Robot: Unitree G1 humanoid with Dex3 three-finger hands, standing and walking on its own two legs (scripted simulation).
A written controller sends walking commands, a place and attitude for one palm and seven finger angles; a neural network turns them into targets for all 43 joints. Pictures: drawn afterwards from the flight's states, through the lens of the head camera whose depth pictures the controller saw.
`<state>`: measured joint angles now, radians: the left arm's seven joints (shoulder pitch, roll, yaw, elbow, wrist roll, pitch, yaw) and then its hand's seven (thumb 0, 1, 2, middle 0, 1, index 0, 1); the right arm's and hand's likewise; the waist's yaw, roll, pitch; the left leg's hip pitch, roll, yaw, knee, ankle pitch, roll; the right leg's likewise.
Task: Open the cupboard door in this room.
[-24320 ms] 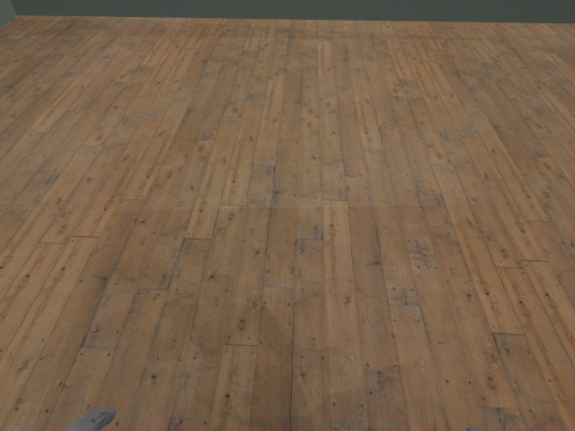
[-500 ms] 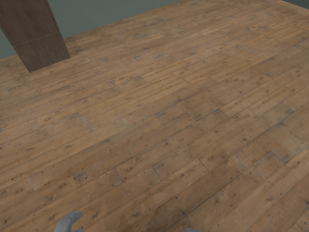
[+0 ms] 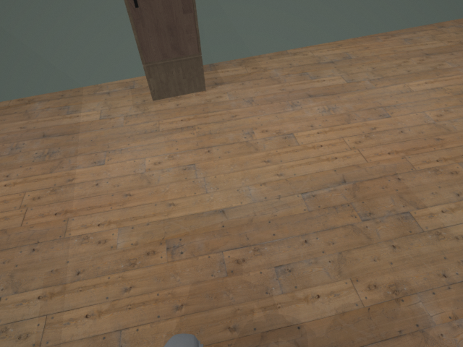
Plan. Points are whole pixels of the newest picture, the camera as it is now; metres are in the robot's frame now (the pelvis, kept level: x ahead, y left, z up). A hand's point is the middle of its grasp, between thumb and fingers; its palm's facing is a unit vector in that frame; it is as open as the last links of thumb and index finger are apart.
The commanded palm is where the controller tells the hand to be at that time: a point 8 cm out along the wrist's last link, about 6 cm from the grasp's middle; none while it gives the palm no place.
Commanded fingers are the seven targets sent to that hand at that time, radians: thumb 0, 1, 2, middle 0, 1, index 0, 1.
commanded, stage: turn or walk to find it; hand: left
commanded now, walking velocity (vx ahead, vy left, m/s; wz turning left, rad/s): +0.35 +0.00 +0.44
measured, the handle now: out of the picture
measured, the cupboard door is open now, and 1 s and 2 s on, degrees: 0 0 0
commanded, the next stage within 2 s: stand and wait in 1.64 s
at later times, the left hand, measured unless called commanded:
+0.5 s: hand (91, 337) +0.16 +0.32 -0.18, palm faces +0.22 -0.96 -0.15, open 7.4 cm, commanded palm none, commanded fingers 0.00 0.90 0.90 -0.20 -0.30 -0.20 -0.30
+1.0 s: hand (128, 241) +0.38 +0.31 -0.17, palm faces +0.26 -0.94 -0.24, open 7.3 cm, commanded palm none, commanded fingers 0.00 0.90 0.90 -0.20 -0.30 -0.20 -0.30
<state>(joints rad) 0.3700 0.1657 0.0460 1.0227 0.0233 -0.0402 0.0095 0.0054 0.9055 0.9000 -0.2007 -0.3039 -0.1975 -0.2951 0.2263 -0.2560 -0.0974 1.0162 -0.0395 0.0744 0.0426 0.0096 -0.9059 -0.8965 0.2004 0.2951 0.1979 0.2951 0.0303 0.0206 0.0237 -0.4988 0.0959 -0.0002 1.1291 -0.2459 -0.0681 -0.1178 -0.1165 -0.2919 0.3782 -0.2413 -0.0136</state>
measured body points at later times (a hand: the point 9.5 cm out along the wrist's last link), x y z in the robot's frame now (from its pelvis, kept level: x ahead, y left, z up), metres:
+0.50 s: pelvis +0.14 +0.13 +0.00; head +0.15 +0.16 +0.45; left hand +0.15 +0.37 -0.17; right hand +0.22 -0.11 -0.14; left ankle +0.08 +0.18 -0.75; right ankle +0.21 -0.02 -0.65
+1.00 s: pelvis +0.39 +0.12 -0.01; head +0.41 +0.10 +0.44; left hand +0.37 +0.36 -0.15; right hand +0.42 -0.10 -0.18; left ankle +0.33 +0.28 -0.64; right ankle +0.42 +0.08 -0.75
